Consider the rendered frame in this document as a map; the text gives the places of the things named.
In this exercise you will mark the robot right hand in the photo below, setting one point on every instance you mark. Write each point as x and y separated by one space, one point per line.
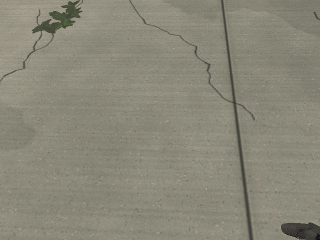
302 231

